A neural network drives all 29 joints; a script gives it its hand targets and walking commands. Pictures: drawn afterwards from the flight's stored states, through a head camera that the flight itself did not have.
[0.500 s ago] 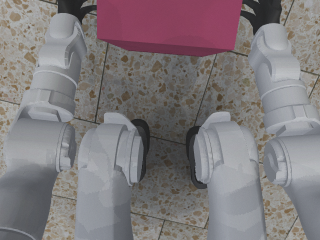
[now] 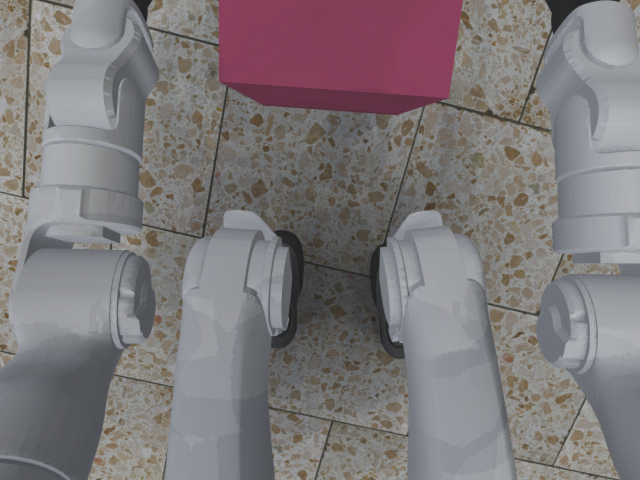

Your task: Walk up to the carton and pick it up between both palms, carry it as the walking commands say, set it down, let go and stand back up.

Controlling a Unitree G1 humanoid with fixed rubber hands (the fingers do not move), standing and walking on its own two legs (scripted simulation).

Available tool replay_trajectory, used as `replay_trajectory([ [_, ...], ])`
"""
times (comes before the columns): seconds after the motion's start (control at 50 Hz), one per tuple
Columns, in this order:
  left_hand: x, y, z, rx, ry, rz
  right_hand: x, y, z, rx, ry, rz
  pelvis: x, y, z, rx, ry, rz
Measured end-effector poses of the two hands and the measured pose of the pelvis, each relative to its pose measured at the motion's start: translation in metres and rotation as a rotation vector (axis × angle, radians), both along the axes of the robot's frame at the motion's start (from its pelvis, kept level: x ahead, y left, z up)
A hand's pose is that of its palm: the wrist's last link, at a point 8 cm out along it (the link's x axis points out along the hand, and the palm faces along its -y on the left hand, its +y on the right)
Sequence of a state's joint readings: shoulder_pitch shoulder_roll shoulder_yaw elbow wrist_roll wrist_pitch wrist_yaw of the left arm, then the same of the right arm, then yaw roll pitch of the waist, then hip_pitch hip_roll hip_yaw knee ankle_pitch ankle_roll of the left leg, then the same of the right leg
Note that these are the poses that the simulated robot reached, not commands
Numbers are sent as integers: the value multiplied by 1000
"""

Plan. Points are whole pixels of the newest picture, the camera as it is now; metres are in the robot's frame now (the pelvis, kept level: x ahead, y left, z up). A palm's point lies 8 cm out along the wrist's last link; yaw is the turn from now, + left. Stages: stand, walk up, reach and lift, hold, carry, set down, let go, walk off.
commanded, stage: set down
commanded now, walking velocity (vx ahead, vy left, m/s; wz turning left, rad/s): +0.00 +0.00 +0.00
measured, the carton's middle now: (337, 20) +0.55 +0.01 -0.27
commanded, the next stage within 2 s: let go in 1.00 s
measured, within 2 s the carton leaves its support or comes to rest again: neither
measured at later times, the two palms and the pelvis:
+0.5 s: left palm out of the picture +0.53 +0.20 +0.00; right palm out of the picture +0.51 -0.19 +0.00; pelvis -0.02 +0.00 +0.11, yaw +1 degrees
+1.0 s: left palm out of the picture +0.53 +0.21 +0.12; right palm out of the picture +0.50 -0.20 +0.11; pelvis +0.00 +0.00 +0.24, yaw +1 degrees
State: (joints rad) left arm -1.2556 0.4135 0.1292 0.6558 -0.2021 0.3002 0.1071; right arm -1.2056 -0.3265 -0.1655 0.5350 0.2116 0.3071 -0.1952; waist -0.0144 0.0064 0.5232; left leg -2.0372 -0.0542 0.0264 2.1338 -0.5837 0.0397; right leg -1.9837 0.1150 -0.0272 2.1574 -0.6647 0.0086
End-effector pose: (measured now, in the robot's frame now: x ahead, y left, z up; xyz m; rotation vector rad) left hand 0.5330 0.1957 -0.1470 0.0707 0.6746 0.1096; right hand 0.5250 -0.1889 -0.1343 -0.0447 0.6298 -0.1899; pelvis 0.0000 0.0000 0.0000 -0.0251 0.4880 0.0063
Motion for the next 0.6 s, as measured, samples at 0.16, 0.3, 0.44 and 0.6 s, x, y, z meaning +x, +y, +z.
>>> replay_trajectory([
  [0.16,-4,13,47,14,-24,-9,-12,3,28,21,43,4,4,1,44,-9,13,4],
  [0.3,-7,8,85,1,-18,-32,-17,7,70,9,14,33,-2,3,69,-13,-4,15],
  [0.44,-4,7,126,-3,-13,-26,-10,-2,122,-3,7,26,-12,4,94,-9,-35,15],
  [0.6,-8,10,171,5,-16,-19,-22,-3,156,17,56,26,-19,2,131,-11,-44,20],
])
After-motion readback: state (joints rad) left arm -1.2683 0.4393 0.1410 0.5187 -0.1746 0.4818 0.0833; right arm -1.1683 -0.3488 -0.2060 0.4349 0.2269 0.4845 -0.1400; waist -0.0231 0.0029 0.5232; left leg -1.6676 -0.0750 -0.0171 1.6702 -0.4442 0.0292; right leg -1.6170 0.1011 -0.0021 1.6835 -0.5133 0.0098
